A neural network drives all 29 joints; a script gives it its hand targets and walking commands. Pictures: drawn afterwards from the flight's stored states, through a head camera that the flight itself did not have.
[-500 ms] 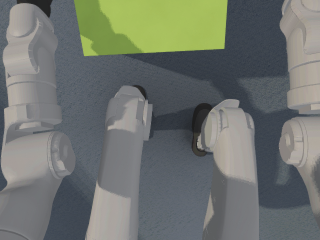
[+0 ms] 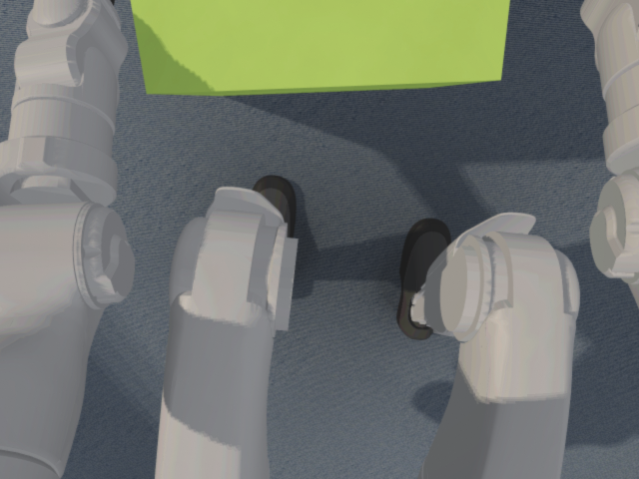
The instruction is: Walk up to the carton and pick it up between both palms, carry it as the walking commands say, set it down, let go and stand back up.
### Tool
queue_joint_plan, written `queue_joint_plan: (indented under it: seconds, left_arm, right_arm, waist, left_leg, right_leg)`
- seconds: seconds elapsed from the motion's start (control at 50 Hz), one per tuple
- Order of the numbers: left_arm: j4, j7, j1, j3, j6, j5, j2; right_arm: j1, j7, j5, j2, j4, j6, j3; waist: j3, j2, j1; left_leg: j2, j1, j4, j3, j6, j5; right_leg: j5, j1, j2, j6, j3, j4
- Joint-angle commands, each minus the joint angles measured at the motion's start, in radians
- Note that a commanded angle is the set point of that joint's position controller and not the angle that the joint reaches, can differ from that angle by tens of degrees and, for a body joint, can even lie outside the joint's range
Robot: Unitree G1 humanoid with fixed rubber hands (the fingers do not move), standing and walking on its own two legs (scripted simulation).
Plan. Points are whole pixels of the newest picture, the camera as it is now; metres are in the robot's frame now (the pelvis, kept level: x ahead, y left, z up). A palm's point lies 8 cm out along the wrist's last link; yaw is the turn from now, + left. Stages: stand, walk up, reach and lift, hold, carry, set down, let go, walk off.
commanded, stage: reach and lift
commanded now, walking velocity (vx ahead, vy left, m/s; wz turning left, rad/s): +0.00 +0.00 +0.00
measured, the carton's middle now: out of the picture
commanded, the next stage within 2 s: none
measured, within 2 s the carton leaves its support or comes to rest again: leaves its support in 1.68 s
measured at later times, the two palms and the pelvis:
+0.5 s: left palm out of the picture +0.49 +0.27 -0.20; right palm out of the picture +0.57 -0.15 -0.19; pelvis +0.01 -0.01 -0.01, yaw +0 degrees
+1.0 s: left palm out of the picture +0.49 +0.26 -0.20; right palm out of the picture +0.56 -0.12 -0.20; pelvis +0.00 +0.00 +0.00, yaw +1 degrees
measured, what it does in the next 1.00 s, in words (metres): stands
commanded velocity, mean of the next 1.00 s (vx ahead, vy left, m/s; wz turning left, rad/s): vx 0.00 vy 0.00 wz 0.00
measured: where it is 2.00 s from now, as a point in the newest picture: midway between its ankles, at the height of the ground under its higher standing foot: (343, 279)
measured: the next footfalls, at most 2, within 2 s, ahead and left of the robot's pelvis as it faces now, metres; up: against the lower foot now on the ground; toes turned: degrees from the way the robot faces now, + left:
none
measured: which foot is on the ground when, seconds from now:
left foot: down 0.00-1.00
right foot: down 0.00-1.00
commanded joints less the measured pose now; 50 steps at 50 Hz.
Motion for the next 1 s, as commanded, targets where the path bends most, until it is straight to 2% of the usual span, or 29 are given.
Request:
queue_joint_plan:
  seconds: [0.0, 0.06, 0.12, 0.18, 0.24, 0.36, 0.42, 0.5, 0.66, 0.76, 0.88, 0.98]
  left_arm:
    - [-0.130, -0.003, -0.213, -0.019, -0.059, -0.024, 0.104]
    - [-0.184, 0.008, -0.189, -0.007, -0.082, -0.042, 0.131]
    - [-0.188, 0.018, -0.145, 0.006, -0.093, -0.052, 0.145]
    - [-0.178, 0.011, -0.105, 0.004, -0.091, -0.067, 0.133]
    - [-0.176, 0.003, -0.112, 0.000, -0.088, -0.080, 0.136]
    - [-0.128, -0.004, -0.178, -0.018, -0.080, -0.079, 0.134]
    - [-0.104, -0.005, -0.218, -0.024, -0.081, -0.068, 0.134]
    - [-0.096, -0.003, -0.257, -0.042, -0.085, -0.061, 0.112]
    - [-0.118, 0.015, -0.279, -0.093, -0.096, -0.084, 0.038]
    - [-0.130, 0.024, -0.311, -0.134, -0.100, -0.106, -0.015]
    - [-0.140, 0.019, -0.360, -0.201, -0.104, -0.131, -0.098]
    - [-0.139, 0.001, -0.424, -0.226, -0.107, -0.129, -0.167]
  right_arm:
    - [-0.247, -0.005, -0.044, -0.160, -0.131, -0.079, -0.055]
    - [-0.210, -0.029, -0.063, -0.171, -0.190, -0.095, -0.065]
    - [-0.201, -0.046, -0.054, -0.159, -0.250, -0.102, -0.043]
    - [-0.213, -0.050, -0.031, -0.131, -0.311, -0.102, -0.014]
    - [-0.223, -0.051, -0.005, -0.111, -0.324, -0.094, 0.006]
    - [-0.249, -0.041, 0.022, -0.082, -0.226, -0.065, 0.031]
    - [-0.270, -0.038, 0.017, -0.079, -0.165, -0.060, 0.036]
    - [-0.294, -0.038, 0.006, -0.064, -0.120, -0.064, 0.036]
    - [-0.297, -0.062, -0.031, -0.039, -0.135, -0.096, 0.014]
    - [-0.316, -0.071, -0.047, -0.020, -0.150, -0.108, 0.006]
    - [-0.349, -0.058, -0.025, 0.069, -0.153, -0.113, 0.059]
    - [-0.411, -0.032, 0.011, 0.189, -0.152, -0.109, 0.114]
  waist:
    - [-1.479, 0.015, -0.027]
    - [-1.601, -0.012, -0.043]
    - [-1.661, -0.047, -0.020]
    - [-1.659, -0.076, -0.003]
    - [-1.630, -0.071, 0.014]
    - [-1.472, -0.039, 0.033]
    - [-1.409, -0.042, 0.028]
    - [-1.387, -0.033, 0.019]
    - [-1.506, -0.013, -0.037]
    - [-1.542, -0.004, -0.068]
    - [-1.520, -0.007, -0.068]
    - [-1.479, -0.023, -0.037]
  left_leg:
    - [0.027, 0.808, -0.106, 0.058, -0.034, 0.317]
    - [0.011, 0.864, -0.077, 0.040, -0.035, 0.449]
    - [0.003, 0.851, -0.060, 0.040, -0.031, 0.506]
    - [0.002, 0.794, -0.058, 0.054, -0.023, 0.484]
    - [0.007, 0.755, -0.063, 0.073, -0.018, 0.430]
    - [0.025, 0.667, -0.084, 0.102, -0.011, 0.270]
    - [0.032, 0.628, -0.095, 0.106, -0.010, 0.207]
    - [0.031, 0.624, -0.105, 0.099, -0.011, 0.187]
    - [0.005, 0.729, -0.104, 0.063, -0.025, 0.319]
    - [-0.007, 0.780, -0.105, 0.042, -0.025, 0.358]
    - [-0.014, 0.798, -0.115, 0.037, -0.017, 0.335]
    - [-0.014, 0.759, -0.122, 0.052, -0.007, 0.281]
  right_leg:
    - [0.178, 0.325, -0.038, -0.032, -0.120, -0.144]
    - [0.290, 0.362, -0.029, -0.026, -0.111, -0.116]
    - [0.356, 0.412, -0.025, -0.022, -0.101, -0.101]
    - [0.367, 0.458, -0.024, -0.020, -0.097, -0.100]
    - [0.333, 0.476, -0.026, -0.022, -0.094, -0.110]
    - [0.190, 0.433, -0.031, -0.034, -0.086, -0.142]
    - [0.138, 0.419, -0.034, -0.037, -0.080, -0.156]
    - [0.123, 0.404, -0.033, -0.039, -0.075, -0.165]
    - [0.223, 0.389, -0.015, -0.044, -0.090, -0.152]
    - [0.236, 0.363, -0.012, -0.049, -0.102, -0.148]
    - [0.195, 0.332, -0.013, -0.056, -0.112, -0.154]
    - [0.166, 0.355, -0.007, -0.056, -0.110, -0.165]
